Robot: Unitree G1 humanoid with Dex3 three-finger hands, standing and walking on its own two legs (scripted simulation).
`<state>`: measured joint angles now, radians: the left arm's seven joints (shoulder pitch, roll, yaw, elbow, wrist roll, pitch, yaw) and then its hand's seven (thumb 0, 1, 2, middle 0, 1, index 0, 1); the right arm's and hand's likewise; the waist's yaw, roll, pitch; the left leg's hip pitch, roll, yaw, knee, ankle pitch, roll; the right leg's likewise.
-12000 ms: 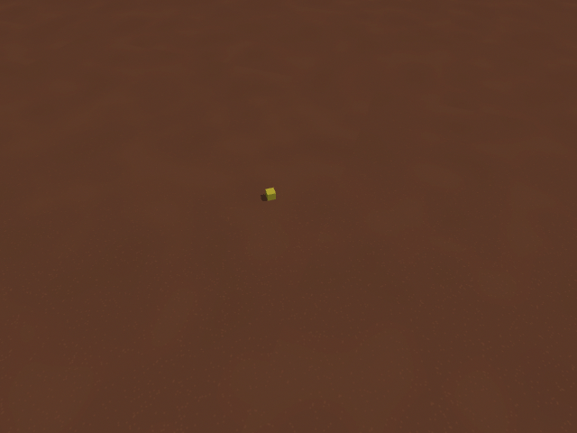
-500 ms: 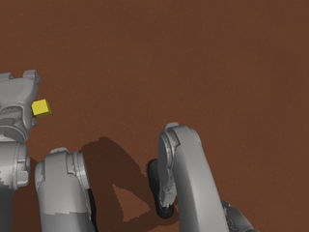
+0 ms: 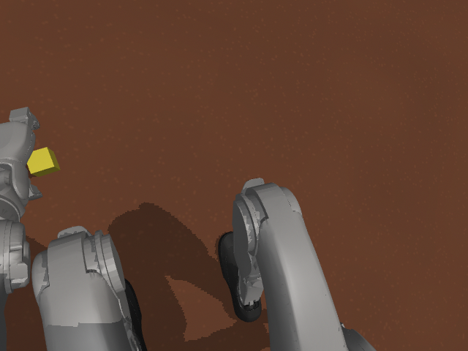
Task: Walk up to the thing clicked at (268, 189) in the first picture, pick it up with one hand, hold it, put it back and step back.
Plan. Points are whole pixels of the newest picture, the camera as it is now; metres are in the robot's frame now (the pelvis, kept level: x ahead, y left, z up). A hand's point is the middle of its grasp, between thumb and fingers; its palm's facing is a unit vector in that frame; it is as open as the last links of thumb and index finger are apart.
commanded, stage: rest palm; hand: left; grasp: from above
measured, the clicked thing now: (42, 162) +0.47 +0.24 -0.30
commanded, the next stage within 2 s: close in 1.34 s
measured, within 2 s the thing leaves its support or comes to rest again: neither
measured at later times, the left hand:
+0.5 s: hand (37, 163) +0.45 +0.24 -0.25, palm faces -0.47 -0.14 -0.87, open 13.3 cm
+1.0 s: hand (41, 164) +0.46 +0.24 -0.27, palm faces -0.45 -0.14 -0.88, open 12.5 cm
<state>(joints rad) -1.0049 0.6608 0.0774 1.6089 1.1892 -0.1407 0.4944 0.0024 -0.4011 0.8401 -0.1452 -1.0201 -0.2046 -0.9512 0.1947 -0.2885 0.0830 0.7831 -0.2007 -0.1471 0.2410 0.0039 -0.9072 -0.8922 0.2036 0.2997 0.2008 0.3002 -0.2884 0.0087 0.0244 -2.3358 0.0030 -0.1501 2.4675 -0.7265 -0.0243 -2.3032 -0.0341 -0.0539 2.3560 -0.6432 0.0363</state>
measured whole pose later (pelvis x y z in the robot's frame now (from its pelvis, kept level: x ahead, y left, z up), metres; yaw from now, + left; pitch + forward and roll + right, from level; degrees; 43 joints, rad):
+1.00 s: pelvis +0.00 +0.01 -0.02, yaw -5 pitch +29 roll -13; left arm -1.08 0.85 0.16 1.86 1.28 -0.15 0.74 0.00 -0.26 0.79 -0.23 -0.94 -0.28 -0.88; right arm 0.10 -0.34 0.21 0.77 -0.30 -0.32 0.39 0.00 -0.91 -0.90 0.20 0.30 0.20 0.30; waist -0.40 -0.08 0.15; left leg -2.35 0.00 -0.24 2.57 -0.75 -0.01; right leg -2.26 -0.01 -0.12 2.38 -0.63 0.06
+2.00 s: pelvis -0.01 +0.01 -0.01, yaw -6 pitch +28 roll -15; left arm -1.08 0.90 0.09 1.85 1.22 -0.15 0.73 0.00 -0.04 0.62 -0.39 -0.75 -0.45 -0.70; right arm 0.11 -0.37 0.27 0.72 -0.28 -0.35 0.39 0.00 -0.90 -0.90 0.20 0.30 0.20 0.30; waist -0.42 -0.12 0.20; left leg -2.32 0.01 -0.26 2.55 -0.74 -0.01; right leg -2.22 0.00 -0.15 2.34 -0.62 0.07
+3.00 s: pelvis -0.01 +0.01 +0.00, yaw -6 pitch +28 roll -15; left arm -1.08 0.91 0.11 1.83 1.23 -0.15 0.73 0.01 0.45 0.29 -0.76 -0.37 -0.91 -0.37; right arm 0.12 -0.37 0.27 0.68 -0.28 -0.31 0.36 0.00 -0.90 -0.90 0.20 0.30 0.20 0.30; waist -0.42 -0.11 0.19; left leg -2.32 0.01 -0.25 2.53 -0.73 0.00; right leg -2.22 0.00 -0.14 2.32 -0.61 0.07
